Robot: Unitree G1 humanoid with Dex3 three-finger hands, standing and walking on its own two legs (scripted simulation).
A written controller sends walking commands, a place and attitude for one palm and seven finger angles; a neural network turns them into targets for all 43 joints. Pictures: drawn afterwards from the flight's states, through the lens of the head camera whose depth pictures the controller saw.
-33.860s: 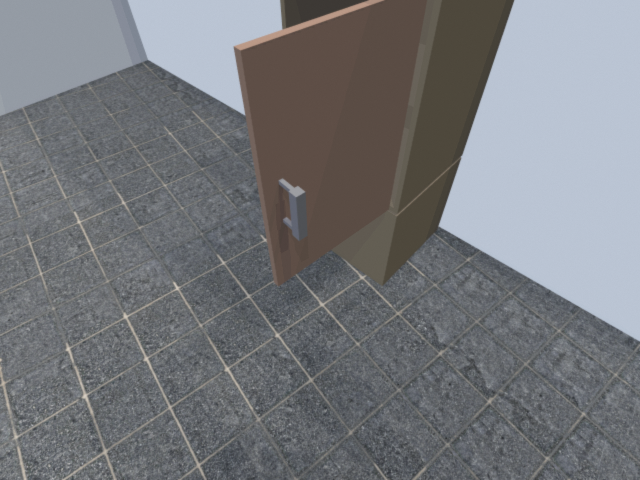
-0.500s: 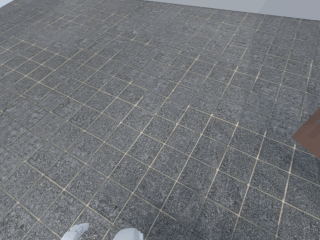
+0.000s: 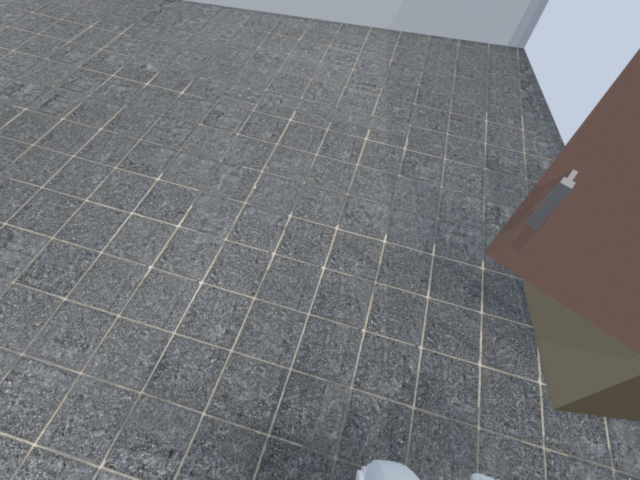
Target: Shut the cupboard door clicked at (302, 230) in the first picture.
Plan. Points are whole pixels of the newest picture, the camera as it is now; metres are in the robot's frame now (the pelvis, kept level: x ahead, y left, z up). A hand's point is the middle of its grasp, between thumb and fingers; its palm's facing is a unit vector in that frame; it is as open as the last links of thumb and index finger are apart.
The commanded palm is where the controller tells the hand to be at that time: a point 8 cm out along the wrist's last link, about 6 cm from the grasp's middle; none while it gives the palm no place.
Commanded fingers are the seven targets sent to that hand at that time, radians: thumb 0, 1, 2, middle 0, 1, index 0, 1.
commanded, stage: turn to face it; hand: left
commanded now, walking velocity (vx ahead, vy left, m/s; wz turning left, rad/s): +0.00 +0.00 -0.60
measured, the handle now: (552, 199) +0.66 -0.43 -0.08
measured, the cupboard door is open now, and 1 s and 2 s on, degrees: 55 55 55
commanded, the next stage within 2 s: take the last steps up to it in 1.00 s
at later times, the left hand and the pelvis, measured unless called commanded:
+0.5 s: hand (230, 471) +0.14 +0.13 -0.16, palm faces -0.27 -0.93 -0.25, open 7.4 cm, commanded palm none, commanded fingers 0.00 0.90 0.90 -0.20 -0.30 -0.20 -0.30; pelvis +0.01 -0.04 +0.00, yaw -17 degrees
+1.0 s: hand (261, 414) +0.22 +0.10 -0.16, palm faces -0.52 -0.81 -0.26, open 7.4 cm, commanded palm none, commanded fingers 0.00 0.90 0.90 -0.20 -0.30 -0.20 -0.30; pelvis +0.02 -0.04 -0.01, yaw -33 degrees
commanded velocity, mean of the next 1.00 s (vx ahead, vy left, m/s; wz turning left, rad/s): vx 0.00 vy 0.00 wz -0.50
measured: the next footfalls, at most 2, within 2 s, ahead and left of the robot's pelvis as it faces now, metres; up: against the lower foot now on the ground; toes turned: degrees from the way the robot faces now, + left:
right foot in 0.22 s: +0.02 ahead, -0.15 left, +0.00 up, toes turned -13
left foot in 0.64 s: +0.13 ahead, +0.07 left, +0.00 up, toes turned -21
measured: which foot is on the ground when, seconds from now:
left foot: down 0.00-0.22, up 0.24-0.62, down 0.64-1.00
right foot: up 0.00-0.20, down 0.22-0.64, up 0.66-1.00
